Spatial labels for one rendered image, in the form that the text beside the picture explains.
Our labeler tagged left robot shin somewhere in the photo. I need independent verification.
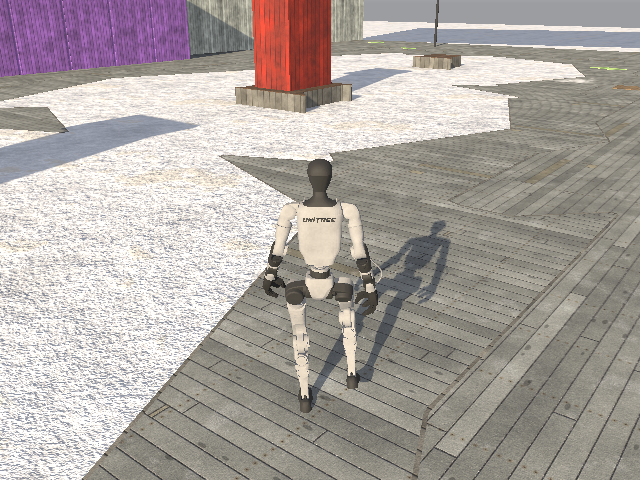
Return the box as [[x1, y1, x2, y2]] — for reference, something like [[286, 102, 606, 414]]
[[293, 336, 309, 399]]

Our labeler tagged robot right hand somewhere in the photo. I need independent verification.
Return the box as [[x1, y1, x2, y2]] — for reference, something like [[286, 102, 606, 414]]
[[355, 289, 378, 316]]

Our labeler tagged robot left forearm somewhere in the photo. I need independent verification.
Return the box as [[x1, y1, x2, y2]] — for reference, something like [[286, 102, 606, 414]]
[[264, 241, 283, 281]]

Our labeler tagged right robot upper arm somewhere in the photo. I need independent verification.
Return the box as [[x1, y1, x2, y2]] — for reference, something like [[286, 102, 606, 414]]
[[341, 202, 366, 259]]

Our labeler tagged right robot thigh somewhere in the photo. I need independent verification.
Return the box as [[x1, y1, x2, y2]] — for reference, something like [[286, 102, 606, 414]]
[[333, 277, 354, 327]]

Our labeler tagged robot left hand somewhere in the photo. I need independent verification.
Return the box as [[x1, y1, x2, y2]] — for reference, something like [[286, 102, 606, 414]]
[[262, 276, 286, 298]]

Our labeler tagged robot right forearm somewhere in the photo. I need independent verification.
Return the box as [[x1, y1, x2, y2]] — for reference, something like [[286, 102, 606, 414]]
[[356, 244, 377, 293]]

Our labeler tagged left robot upper arm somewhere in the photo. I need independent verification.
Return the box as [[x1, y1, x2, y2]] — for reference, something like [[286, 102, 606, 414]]
[[272, 202, 299, 257]]

